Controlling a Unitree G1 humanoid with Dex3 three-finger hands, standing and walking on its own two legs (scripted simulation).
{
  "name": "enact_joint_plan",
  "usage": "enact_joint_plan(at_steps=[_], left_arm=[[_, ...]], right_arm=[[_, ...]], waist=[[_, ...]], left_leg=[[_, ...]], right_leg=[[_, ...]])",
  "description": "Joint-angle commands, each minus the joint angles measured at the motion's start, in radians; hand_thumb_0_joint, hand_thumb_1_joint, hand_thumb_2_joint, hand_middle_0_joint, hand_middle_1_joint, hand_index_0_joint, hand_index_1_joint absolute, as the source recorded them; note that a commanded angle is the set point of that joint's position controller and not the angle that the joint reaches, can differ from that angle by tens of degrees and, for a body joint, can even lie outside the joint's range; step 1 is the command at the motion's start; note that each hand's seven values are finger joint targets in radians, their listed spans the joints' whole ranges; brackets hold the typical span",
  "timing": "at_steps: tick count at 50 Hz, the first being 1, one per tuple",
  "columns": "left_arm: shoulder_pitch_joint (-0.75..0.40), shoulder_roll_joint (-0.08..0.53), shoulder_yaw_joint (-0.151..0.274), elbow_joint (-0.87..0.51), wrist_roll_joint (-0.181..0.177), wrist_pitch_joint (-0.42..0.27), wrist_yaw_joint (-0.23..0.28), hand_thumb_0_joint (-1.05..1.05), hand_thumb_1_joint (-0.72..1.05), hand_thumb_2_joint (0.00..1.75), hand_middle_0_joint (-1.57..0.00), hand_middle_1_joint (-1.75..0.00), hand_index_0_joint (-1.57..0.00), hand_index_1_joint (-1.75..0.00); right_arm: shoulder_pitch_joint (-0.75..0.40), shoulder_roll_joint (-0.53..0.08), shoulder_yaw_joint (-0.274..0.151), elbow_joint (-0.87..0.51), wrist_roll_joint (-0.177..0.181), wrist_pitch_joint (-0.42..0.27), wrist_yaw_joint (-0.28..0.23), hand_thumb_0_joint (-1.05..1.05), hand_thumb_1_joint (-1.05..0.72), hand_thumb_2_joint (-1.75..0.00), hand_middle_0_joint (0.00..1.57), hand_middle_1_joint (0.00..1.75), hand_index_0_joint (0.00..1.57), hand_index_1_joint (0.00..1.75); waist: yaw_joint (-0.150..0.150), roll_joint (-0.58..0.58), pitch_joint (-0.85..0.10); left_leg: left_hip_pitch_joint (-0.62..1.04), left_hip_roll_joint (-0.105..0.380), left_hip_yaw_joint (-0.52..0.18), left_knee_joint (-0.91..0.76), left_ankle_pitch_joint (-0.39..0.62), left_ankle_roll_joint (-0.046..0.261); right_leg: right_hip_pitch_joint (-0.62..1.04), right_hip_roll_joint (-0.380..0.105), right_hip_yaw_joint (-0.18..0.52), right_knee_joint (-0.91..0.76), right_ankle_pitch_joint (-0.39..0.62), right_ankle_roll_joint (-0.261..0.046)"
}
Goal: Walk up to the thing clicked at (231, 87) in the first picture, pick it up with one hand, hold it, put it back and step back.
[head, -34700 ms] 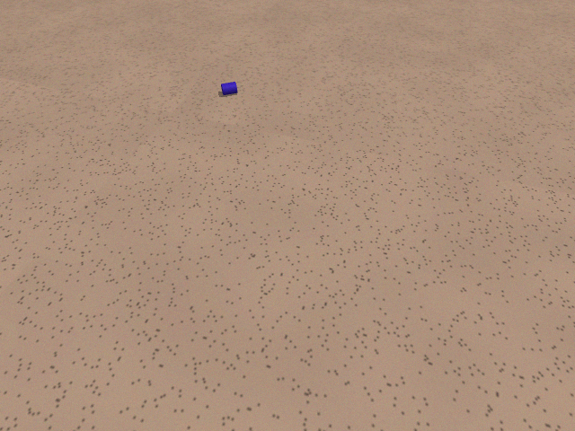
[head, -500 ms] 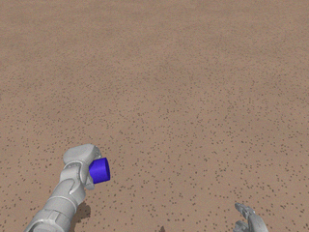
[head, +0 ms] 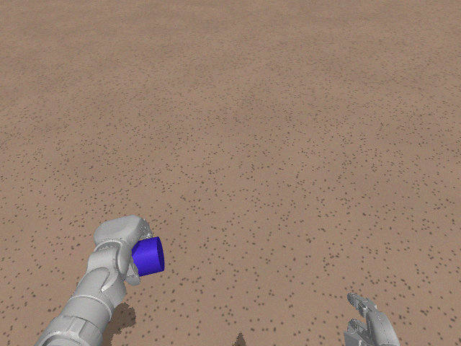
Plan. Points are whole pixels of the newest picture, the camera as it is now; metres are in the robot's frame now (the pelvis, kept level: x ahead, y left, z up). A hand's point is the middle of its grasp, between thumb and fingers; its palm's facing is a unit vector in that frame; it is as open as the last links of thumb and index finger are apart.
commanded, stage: hold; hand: left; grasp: from above
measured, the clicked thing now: (138, 258) +0.30 +0.21 -0.07
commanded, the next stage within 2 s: crouch in 0.40 s
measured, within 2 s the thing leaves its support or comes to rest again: neither
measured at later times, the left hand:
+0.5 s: hand (131, 250) +0.30 +0.22 -0.04, palm faces -0.43 -0.12 -0.90, open 9.5 cm
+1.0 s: hand (139, 276) +0.29 +0.23 -0.15, palm faces -0.49 -0.04 -0.87, open 9.5 cm
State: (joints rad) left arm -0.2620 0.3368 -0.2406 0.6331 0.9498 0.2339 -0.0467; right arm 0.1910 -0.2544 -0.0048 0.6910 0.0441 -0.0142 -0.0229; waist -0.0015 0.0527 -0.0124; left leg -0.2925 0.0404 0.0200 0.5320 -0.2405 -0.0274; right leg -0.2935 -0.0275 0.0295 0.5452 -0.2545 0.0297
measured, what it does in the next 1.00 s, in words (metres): stands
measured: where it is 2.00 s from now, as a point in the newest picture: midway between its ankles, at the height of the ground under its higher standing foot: outside the picture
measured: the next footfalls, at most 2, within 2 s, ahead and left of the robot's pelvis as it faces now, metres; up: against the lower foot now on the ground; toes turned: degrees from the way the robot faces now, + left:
none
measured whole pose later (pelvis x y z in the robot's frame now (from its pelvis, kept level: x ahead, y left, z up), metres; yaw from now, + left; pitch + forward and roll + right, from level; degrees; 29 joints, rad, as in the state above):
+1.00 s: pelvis +0.00 +0.00 -0.03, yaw +1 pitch +12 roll +0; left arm -0.38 0.31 -0.16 1.04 1.10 0.06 0.29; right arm 0.22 -0.26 -0.05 0.73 0.00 0.01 0.01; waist -0.04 0.00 -0.05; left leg -0.67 0.05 -0.01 0.83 -0.36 -0.03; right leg -0.66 -0.02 0.01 0.82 -0.37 0.03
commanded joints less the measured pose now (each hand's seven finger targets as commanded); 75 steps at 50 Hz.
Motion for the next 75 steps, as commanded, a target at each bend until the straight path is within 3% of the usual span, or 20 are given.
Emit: enact_joint_plan(at_steps=[1,5,7,14,15,18,21,26,33,38,42,49,53,54,56,60,66,73,74,75], left_arm=[[-0.398,0.241,0.131,-0.218,0.029,-0.008,0.055,0.00,0.91,0.55,-1.33,-0.26,-1.29,-0.30],[-0.406,0.192,0.092,-0.196,0.027,-0.015,0.062,0.00,0.91,0.55,-1.32,-0.29,-1.29,-0.33],[-0.406,0.230,0.122,-0.205,0.027,-0.024,0.068,0.00,0.90,0.56,-1.31,-0.29,-1.28,-0.33],[-0.393,0.211,0.113,-0.223,0.023,-0.026,0.076,0.00,0.94,0.53,-1.33,-0.31,-1.30,-0.33],[-0.405,0.216,0.113,-0.196,0.022,-0.025,0.079,0.00,0.93,0.56,-1.33,-0.30,-1.30,-0.34],[-0.392,0.221,0.123,-0.217,0.021,-0.026,0.085,0.00,0.93,0.55,-1.32,-0.31,-1.29,-0.34],[-0.416,0.199,0.098,-0.209,0.028,-0.020,0.086,0.00,0.91,0.56,-1.33,-0.29,-1.29,-0.33],[-0.403,0.209,0.114,-0.218,0.028,-0.005,0.093,0.00,0.85,0.50,-1.18,-0.35,-1.20,-0.34],[-0.289,0.165,0.097,-0.111,0.040,-0.036,0.095,0.00,0.98,0.58,-1.32,-0.39,-1.31,-0.39],[-0.315,0.166,0.111,-0.018,0.068,-0.112,0.173,0.00,1.02,0.59,-1.36,-0.38,-1.35,-0.39],[-0.431,0.182,0.136,0.082,0.115,-0.142,0.306,0.00,1.00,0.59,-1.31,-0.43,-1.32,-0.43],[-0.546,0.135,0.137,0.269,0.169,-0.193,0.444,0.00,0.93,0.58,-1.25,-0.46,-1.26,-0.45],[-0.635,0.158,0.167,0.341,0.171,-0.196,0.523,0.00,0.90,0.54,-1.21,-0.47,-1.23,-0.45],[-0.660,0.198,0.189,0.335,0.176,-0.194,0.537,0.00,0.89,0.55,-1.21,-0.46,-1.23,-0.45],[-0.597,0.225,0.212,0.464,0.173,-0.176,0.552,0.00,0.91,0.53,-1.23,-0.42,-1.24,-0.41],[-0.703,0.273,0.244,0.453,0.147,-0.156,0.571,0.00,0.88,0.58,-1.23,-0.42,-1.23,-0.42],[-0.729,0.330,0.284,0.477,0.124,-0.148,0.531,0.00,0.83,0.55,-1.19,-0.41,-1.19,-0.41],[-0.806,0.347,0.286,0.498,0.132,-0.215,0.497,0.00,0.77,0.50,-1.13,-0.38,-1.14,-0.37],[-0.863,0.409,0.308,0.442,0.141,-0.236,0.498,0.00,0.74,0.50,-1.11,-0.38,-1.12,-0.37],[-0.807,0.422,0.315,0.519,0.152,-0.238,0.497,0.00,0.74,0.52,-1.11,-0.39,-1.12,-0.38]], right_arm=[[-0.087,-0.121,-0.046,-0.133,-0.001,-0.046,-0.009,0.00,-0.89,-0.90,0.20,0.30,0.20,0.30],[-0.081,-0.118,-0.047,-0.131,-0.001,-0.047,-0.006,0.00,-0.89,-0.90,0.20,0.30,0.20,0.30],[-0.079,-0.120,-0.052,-0.130,-0.001,-0.047,-0.006,0.00,-0.89,-0.90,0.20,0.30,0.20,0.30],[-0.081,-0.119,-0.057,-0.135,0.002,-0.040,-0.005,0.00,-0.89,-0.90,0.20,0.30,0.20,0.30],[-0.078,-0.122,-0.057,-0.129,-0.001,-0.039,-0.004,0.00,-0.89,-0.90,0.20,0.30,0.20,0.30],[-0.084,-0.119,-0.056,-0.129,0.000,-0.039,-0.002,0.00,-0.89,-0.90,0.20,0.30,0.20,0.30],[-0.073,-0.126,-0.059,-0.126,0.000,-0.034,-0.001,0.00,-0.89,-0.90,0.20,0.30,0.20,0.30],[-0.082,-0.123,-0.058,-0.127,0.000,-0.031,0.003,0.00,-0.86,-0.89,0.20,0.30,0.20,0.30],[-0.063,-0.121,-0.062,-0.135,0.001,-0.020,0.008,0.00,-0.87,-0.89,0.20,0.30,0.20,0.30],[-0.027,-0.123,-0.072,-0.119,-0.006,-0.007,0.015,0.00,-0.88,-0.90,0.20,0.30,0.20,0.30],[0.017,-0.134,-0.083,-0.076,-0.022,0.002,0.023,0.00,-0.87,-0.89,0.20,0.30,0.20,0.30],[0.091,-0.144,-0.109,-0.012,-0.058,-0.014,0.030,0.00,-0.88,-0.89,0.20,0.30,0.20,0.30],[0.122,-0.153,-0.116,-0.004,-0.071,-0.023,0.024,0.00,-0.88,-0.89,0.20,0.30,0.20,0.30],[0.124,-0.156,-0.119,0.003,-0.071,-0.024,0.020,0.00,-0.88,-0.89,0.20,0.30,0.20,0.30],[0.134,-0.165,-0.117,0.012,-0.075,-0.028,0.018,0.00,-0.87,-0.89,0.20,0.30,0.20,0.30],[0.133,-0.169,-0.114,0.017,-0.096,-0.039,0.017,0.00,-0.87,-0.89,0.20,0.30,0.20,0.30],[0.128,-0.166,-0.112,0.021,-0.110,-0.046,0.019,0.00,-0.87,-0.89,0.20,0.30,0.20,0.30],[0.143,-0.172,-0.090,0.028,-0.120,-0.063,0.030,0.00,-0.87,-0.89,0.20,0.30,0.20,0.30],[0.151,-0.174,-0.091,0.034,-0.119,-0.065,0.030,0.00,-0.87,-0.89,0.20,0.30,0.20,0.30],[0.147,-0.180,-0.086,0.034,-0.121,-0.068,0.033,0.00,-0.87,-0.89,0.20,0.30,0.20,0.30]], waist=[[0.006,-0.028,-0.256],[-0.009,-0.033,-0.238],[0.005,-0.014,-0.253],[0.009,-0.025,-0.259],[-0.004,-0.045,-0.246],[0.012,-0.028,-0.251],[-0.007,-0.040,-0.259],[0.013,-0.016,-0.259],[-0.001,-0.081,-0.176],[-0.021,-0.083,-0.182],[-0.049,-0.060,-0.226],[-0.091,-0.002,-0.398],[-0.105,0.037,-0.503],[-0.096,0.059,-0.564],[-0.100,0.008,-0.558],[-0.101,0.094,-0.697],[-0.111,0.112,-0.792],[-0.182,0.082,-0.760],[-0.175,0.089,-0.777],[-0.174,0.076,-0.774]], left_leg=[[0.121,-0.053,0.022,-0.067,0.139,0.034],[0.125,-0.046,0.019,-0.076,0.142,0.032],[0.125,-0.047,0.019,-0.075,0.147,0.030],[0.132,-0.049,0.026,-0.075,0.177,0.031],[0.130,-0.049,0.024,-0.072,0.171,0.032],[0.132,-0.050,0.025,-0.078,0.159,0.031],[0.147,-0.047,0.023,-0.078,0.183,0.033],[0.145,-0.049,0.024,-0.083,0.187,0.029],[0.093,-0.052,0.024,-0.081,0.151,0.034],[0.066,-0.060,0.029,-0.044,0.141,0.035],[-0.004,-0.047,0.022,0.051,0.137,0.025],[-0.292,-0.035,0.013,0.378,0.083,0.017],[-0.448,-0.032,0.003,0.536,0.042,0.016],[-0.477,-0.031,0.003,0.575,0.052,0.020],[-0.609,-0.033,-0.002,0.651,0.024,0.031],[-0.700,-0.022,-0.026,0.757,-0.026,0.027],[-0.825,-0.020,-0.050,0.873,-0.101,0.026],[-1.047,-0.027,-0.060,1.030,-0.283,0.042],[-1.080,-0.031,-0.049,1.055,-0.300,0.046],[-1.091,-0.032,-0.047,1.078,-0.301,0.047]], right_leg=[[0.054,0.048,-0.027,-0.100,0.118,-0.025],[0.040,0.054,-0.031,-0.096,0.125,-0.029],[0.054,0.052,-0.032,-0.099,0.125,-0.029],[0.064,0.051,-0.031,-0.101,0.161,-0.028],[0.064,0.051,-0.033,-0.108,0.153,-0.025],[0.070,0.048,-0.032,-0.112,0.138,-0.027],[0.068,0.050,-0.032,-0.106,0.170,-0.027],[0.080,0.049,-0.036,-0.111,0.166,-0.030],[0.043,0.047,-0.034,-0.114,0.135,-0.028],[0.005,0.037,-0.025,-0.090,0.136,-0.025],[-0.102,0.042,-0.036,-0.005,0.130,-0.031],[-0.426,0.037,-0.035,0.311,0.099,-0.039],[-0.609,0.042,-0.050,0.475,0.056,-0.047],[-0.635,0.045,-0.050,0.515,0.061,-0.049],[-0.708,0.049,-0.062,0.588,0.032,-0.050],[-0.863,0.049,-0.078,0.729,-0.026,-0.056],[-0.991,0.047,-0.093,0.872,-0.095,-0.065],[-1.188,0.040,-0.105,0.994,-0.230,-0.060],[-1.192,0.045,-0.104,1.001,-0.248,-0.058],[-1.203,0.043,-0.104,1.014,-0.248,-0.056]])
